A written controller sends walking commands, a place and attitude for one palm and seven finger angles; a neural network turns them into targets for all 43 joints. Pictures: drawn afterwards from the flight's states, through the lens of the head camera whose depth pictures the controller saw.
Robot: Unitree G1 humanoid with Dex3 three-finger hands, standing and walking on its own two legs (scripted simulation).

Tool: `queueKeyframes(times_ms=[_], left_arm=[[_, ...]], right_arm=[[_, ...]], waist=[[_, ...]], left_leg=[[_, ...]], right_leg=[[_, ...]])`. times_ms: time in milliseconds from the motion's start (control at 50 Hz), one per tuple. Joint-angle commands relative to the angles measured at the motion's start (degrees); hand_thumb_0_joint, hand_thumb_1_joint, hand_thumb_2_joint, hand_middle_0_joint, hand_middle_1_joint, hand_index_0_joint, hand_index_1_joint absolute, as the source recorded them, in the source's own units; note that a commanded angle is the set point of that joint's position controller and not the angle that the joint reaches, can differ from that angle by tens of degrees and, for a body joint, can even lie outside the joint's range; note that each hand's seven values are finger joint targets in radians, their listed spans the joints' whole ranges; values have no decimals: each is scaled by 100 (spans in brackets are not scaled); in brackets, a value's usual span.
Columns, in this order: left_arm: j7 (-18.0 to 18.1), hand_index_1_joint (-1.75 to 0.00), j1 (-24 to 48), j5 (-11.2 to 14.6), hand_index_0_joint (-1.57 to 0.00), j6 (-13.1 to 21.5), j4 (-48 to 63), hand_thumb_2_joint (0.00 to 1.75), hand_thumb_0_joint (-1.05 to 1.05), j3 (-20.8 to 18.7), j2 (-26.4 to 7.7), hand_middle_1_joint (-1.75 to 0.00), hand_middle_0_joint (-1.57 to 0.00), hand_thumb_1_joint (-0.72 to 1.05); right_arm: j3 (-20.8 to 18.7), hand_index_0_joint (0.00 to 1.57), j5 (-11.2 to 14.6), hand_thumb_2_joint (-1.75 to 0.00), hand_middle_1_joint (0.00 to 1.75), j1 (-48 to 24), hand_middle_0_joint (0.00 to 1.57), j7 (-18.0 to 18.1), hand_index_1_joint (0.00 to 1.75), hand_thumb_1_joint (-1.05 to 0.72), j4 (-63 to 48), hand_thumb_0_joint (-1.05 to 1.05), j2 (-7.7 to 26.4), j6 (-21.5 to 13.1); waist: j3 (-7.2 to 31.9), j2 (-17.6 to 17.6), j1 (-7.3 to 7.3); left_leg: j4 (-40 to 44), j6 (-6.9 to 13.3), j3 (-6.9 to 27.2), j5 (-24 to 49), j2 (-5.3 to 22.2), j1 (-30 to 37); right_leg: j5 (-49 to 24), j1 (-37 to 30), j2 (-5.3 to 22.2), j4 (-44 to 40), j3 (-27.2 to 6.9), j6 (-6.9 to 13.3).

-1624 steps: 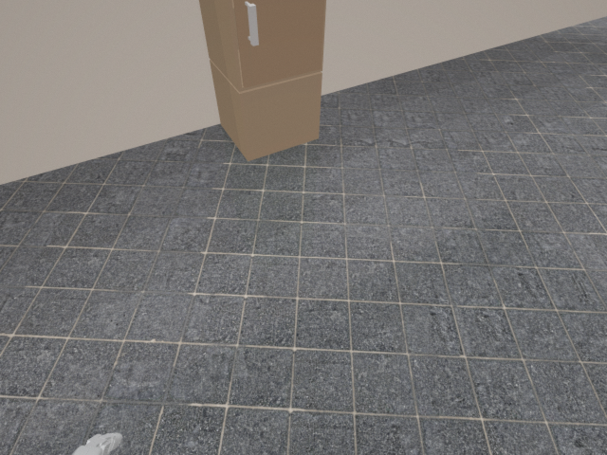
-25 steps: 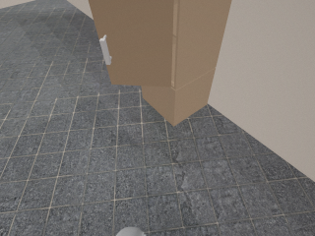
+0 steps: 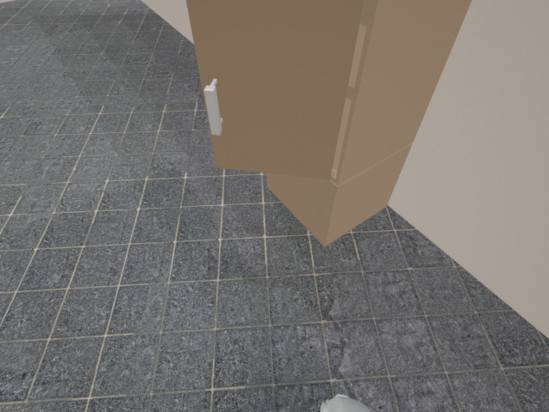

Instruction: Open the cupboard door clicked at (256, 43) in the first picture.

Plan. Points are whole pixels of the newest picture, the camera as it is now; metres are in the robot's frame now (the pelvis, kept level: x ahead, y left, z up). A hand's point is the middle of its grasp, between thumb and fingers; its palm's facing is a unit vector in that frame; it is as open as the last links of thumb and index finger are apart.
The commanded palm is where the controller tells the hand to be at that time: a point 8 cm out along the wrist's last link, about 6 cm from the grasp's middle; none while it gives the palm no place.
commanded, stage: take the last steps up to it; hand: left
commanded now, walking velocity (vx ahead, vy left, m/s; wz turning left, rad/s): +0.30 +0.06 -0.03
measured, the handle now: (215, 107) +0.87 +0.24 -0.07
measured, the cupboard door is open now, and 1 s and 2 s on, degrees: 46 46 46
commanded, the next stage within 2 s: come to a stop and stand still in 0.52 s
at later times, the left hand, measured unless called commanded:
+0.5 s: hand out of the picture +0.14 +0.19 -0.16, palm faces +0.09 -0.98 -0.18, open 7.3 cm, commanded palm none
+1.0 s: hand (171, 297) +0.34 +0.24 -0.17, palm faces -0.02 -0.97 -0.23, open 7.4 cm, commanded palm none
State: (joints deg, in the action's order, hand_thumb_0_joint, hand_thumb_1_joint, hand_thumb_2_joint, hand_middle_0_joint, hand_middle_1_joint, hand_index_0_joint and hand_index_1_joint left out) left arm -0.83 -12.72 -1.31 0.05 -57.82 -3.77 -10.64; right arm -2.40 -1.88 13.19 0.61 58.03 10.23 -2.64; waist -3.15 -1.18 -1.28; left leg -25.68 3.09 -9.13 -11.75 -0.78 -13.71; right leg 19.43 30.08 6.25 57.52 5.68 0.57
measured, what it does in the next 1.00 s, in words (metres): walks ahead: right foot, then left foot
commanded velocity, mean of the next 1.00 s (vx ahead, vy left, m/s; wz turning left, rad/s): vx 0.07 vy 0.00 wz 0.00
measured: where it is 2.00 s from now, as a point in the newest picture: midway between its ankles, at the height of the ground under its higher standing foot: (269, 406)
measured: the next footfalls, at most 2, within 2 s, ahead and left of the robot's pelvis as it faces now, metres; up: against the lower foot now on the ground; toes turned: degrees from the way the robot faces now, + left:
right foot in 0.14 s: +0.15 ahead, -0.10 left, +0.00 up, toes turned -8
left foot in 0.60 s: +0.30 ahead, +0.15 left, +0.00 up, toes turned +1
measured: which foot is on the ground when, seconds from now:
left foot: down 0.00-0.14, up 0.16-0.58, down 0.60-1.00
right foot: up 0.00-0.12, down 0.14-0.60, up 0.62-1.00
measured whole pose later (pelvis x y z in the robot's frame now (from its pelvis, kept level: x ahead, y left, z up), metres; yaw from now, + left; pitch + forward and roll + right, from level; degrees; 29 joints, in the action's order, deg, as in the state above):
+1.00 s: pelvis +0.25 +0.05 +0.00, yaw -3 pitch +0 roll +0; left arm 0.4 -9.6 -1.1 -2.5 -55.4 -3.5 -11.8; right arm -2.7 -1.6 10.7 1.9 59.1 10.6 1.1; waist -2.9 0.0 0.8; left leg -31.0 1.4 -7.9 -12.0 3.4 -19.3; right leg 17.9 16.7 1.7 35.5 3.3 0.0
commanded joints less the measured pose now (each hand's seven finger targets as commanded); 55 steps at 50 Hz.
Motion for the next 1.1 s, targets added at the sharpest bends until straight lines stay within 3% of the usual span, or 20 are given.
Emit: queueKeyframes(times_ms=[0, 60, 100, 140, 160, 200, 240, 320, 460, 520, 540, 560, 580, 600, 700, 880, 960, 1000, 1020, 1080], left_arm=[[-34, -30, -66, -24, -20, 90, 383, 90, 0, 0, -155, -30, -20, 90], [-37, -30, -106, -36, -20, 104, 429, 90, 0, -43, -244, -30, -20, 90], [0, -30, -735, -58, -20, 181, 239, 90, 0, -117, -492, -30, -20, 90], [76, -30, -1630, -28, -20, 265, 64, 90, 0, -254, -1313, -30, -20, 90], [118, -30, -1474, 20, -20, 332, 90, 90, 0, -218, -1201, -30, -20, 90], [159, -30, -796, 40, -20, 368, 250, 90, 0, -116, -768, -30, -20, 90], [136, -30, -681, 47, -20, 469, 232, 90, 0, -36, -505, -30, -20, 90], [119, -30, -921, 38, -20, 550, -76, 90, 0, -7, -488, -30, -20, 90], [139, -30, -1047, 2, -20, 453, -414, 90, 0, -14, -708, -30, -20, 90], [165, -30, -884, 11, -20, 368, -439, 90, 0, -40, -679, -30, -20, 90], [156, -30, -929, 17, -20, 335, -415, 90, 0, -3, -552, -30, -20, 90], [145, -30, -1198, 60, -20, 304, -331, 90, 0, 43, -249, -30, -20, 90], [159, -30, -1113, 47, -20, 305, -146, 90, 0, 97, -137, -30, -20, 90], [181, -30, -787, 23, -20, 290, -13, 90, 0, 128, -167, -30, -20, 90], [181, -30, -1072, 62, -20, -43, -384, 90, 0, 145, -9, -30, -20, 90], [136, -30, -385, -11, -20, -303, 247, 90, 0, -26, -298, -30, -20, 90], [183, -30, -614, -7, -20, -169, 282, 90, 0, -34, -483, -30, -20, 90], [234, -30, -215, -33, -20, -44, 368, 90, 0, -11, -946, -30, -20, 90], [240, -30, -110, -9, -20, 9, 366, 90, 0, 9, -962, -30, -20, 90], [283, -30, 170, 41, -20, 83, 250, 90, 0, 78, -875, -30, -20, 90]], right_arm=[[-150, 20, -1, -90, 30, 379, 20, -10, 30, -90, -113, 0, 785, -65], [-151, 20, -1, -90, 30, 360, 20, -27, 30, -90, -46, 0, 822, -24], [-124, 20, 49, -90, 30, 295, 20, -49, 30, -90, -12, 0, 673, -9], [-65, 20, 71, -90, 30, 179, 20, -125, 30, -90, -304, 0, 441, -17], [-134, 20, 31, -90, 30, 23, 20, -114, 30, -90, -259, 0, 702, 11], [-163, 20, 46, -90, 30, -58, 20, -131, 30, -90, -147, 0, 585, 26], [-95, 20, 30, -90, 30, 239, 20, -156, 30, -90, 21, 0, 315, 75], [-69, 20, 63, -90, 30, 141, 20, -189, 30, -90, 6, 0, 113, 139], [-39, 20, 85, -90, 30, -521, 20, -258, 30, -90, -270, 0, 143, 74], [-57, 20, 57, -90, 30, 90, 20, -192, 30, -90, -81, 0, 326, -2], [-125, 20, 28, -90, 30, 765, 20, -136, 30, -90, 123, 0, 657, -53], [-250, 20, -42, -90, 30, 1368, 20, -41, 30, -90, 245, 0, 1268, -77], [-268, 20, -14, -90, 30, 1733, 20, 38, 30, -90, 247, 0, 1475, -2], [-229, 20, -6, -90, 30, 1414, 20, 63, 30, -90, 151, 0, 1355, 25], [74, 20, 35, -90, 30, -181, 20, 222, 30, -90, -186, 0, 637, 15], [-236, 20, -8, -90, 30, -101, 20, 243, 30, -90, -150, 0, 1073, 299], [-251, 20, 80, -90, 30, 4, 20, 172, 30, -90, -150, 0, 935, 312], [-123, 20, 144, -90, 30, 197, 20, 65, 30, -90, -213, 0, 368, 334], [-87, 20, 117, -90, 30, 97, 20, 48, 30, -90, -206, 0, 316, 386], [-61, 20, 129, -90, 30, 226, 20, 64, 30, -90, -2, 0, 370, 437]], waist=[[-44, 439, 22], [-68, 179, -107], [-1, -312, -401], [150, -1709, -668], [-5, -1521, -554], [-196, -502, -181], [68, -531, 16], [190, -423, 4], [-72, -859, -120], [-24, -500, 271], [402, 95, 502], [918, 1379, 618], [1128, 1661, 698], [749, 949, 613], [298, 563, -72], [466, 1044, 147], [718, 516, -15], [531, -874, 209], [570, -805, 165], [630, -938, 226]], left_leg=[[1768, 820, 1327, -1030, 1654, -295], [1387, 703, 1228, -1399, 1587, -532], [239, 295, 809, -1515, 976, -1068], [-2717, -222, 172, -2395, 20, -2519], [-3561, -229, 817, -1893, 267, -2655], [-3751, -328, 1083, -821, 622, -2617], [-3350, -461, 898, -312, 676, -2161], [-2505, -573, 600, -44, 588, -1962], [-1097, -432, 330, 1, 371, -1408], [-181, -321, 240, 326, 205, 85], [33, -207, 519, 551, 465, 1140], [143, 304, 2085, 1038, 1747, 2131], [642, 812, 2953, 1288, 2462, 2228], [802, 974, 2887, 662, 2495, 1346], [1031, 563, 1449, 2145, 1944, -463], [774, 661, 1534, 1566, 2085, -178], [39, 191, 1183, 1150, 1448, -363], [-577, -391, 426, -675, 450, -618], [-950, -449, 501, -1154, 259, -501], [-1290, -497, 746, -1226, 258, -463]], right_leg=[[-272, -713, 14, -1198, -117, -6], [-377, -1581, -140, -1973, -30, -30], [-267, -2747, -135, -2951, -257, 59], [984, -3599, 2028, -4790, -3474, 1105], [1147, -3127, 2058, -5022, -3808, 1204], [273, -2636, 1718, -4902, -2601, 1044], [-1477, -2543, 1224, -4732, -1345, 783], [-2901, -2759, 1031, -4595, -683, 755], [-2579, -2692, 1073, -4327, -490, 683], [-2159, -1980, 837, -3573, -277, 450], [-1782, -1569, 516, -2488, -83, 301], [339, -481, -211, -1079, 367, 44], [1772, 50, -532, 325, 120, 31], [1703, 187, -376, 1043, -173, 123], [505, -967, -32, -163, -566, -171], [550, -1076, -379, -1189, -335, -98], [-970, -2223, -319, -3270, -451, -7], [-1904, -1939, 985, -3864, -1591, 565], [-2612, -1803, 1155, -3910, -1691, 797], [-3694, -2159, 986, -3619, -1349, 867]])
